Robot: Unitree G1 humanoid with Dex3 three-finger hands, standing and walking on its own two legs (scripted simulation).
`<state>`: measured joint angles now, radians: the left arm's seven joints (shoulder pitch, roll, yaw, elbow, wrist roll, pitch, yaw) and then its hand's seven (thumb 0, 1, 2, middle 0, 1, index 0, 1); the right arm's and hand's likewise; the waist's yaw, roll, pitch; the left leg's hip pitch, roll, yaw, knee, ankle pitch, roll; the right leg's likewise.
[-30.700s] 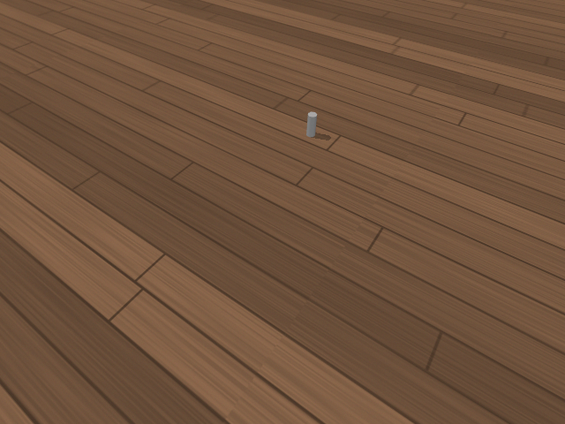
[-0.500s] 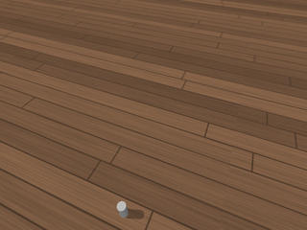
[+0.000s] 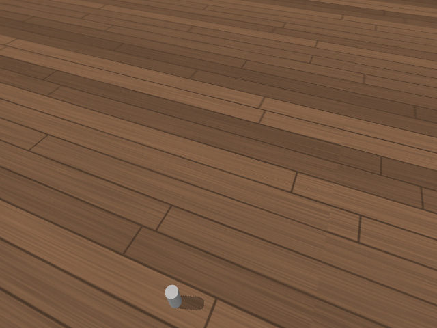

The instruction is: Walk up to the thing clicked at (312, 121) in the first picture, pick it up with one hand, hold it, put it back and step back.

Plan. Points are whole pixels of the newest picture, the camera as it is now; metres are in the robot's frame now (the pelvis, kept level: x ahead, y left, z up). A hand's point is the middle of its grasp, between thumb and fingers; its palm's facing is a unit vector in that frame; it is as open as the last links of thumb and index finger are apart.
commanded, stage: step back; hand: left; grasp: from the side
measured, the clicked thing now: (173, 296) +0.38 +0.19 -0.71
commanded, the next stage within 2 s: none
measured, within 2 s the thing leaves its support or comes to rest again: neither
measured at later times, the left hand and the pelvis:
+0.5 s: hand out of the picture +0.07 +0.30 -0.18, palm faces -0.05 -0.93 -0.36, open 7.4 cm; pelvis -0.07 +0.05 -0.02, yaw -1 degrees
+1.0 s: hand out of the picture -0.07 +0.29 -0.15, palm faces -0.03 -0.91 -0.41, open 7.4 cm; pelvis -0.19 +0.03 -0.02, yaw -1 degrees
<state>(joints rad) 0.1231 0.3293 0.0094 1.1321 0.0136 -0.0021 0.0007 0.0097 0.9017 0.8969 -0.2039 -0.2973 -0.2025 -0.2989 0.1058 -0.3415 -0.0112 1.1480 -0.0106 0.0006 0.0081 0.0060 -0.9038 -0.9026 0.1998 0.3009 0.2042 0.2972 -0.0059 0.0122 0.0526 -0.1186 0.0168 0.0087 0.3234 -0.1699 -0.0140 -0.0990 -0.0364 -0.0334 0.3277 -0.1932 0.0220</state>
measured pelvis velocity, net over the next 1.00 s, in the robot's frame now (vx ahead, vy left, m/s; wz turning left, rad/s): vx -0.19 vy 0.03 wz -0.02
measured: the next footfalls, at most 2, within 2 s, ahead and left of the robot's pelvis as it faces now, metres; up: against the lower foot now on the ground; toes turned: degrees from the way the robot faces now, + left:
right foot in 0.74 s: -0.11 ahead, -0.09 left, +0.00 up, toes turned -1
left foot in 1.10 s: -0.20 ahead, +0.16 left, +0.00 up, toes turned -2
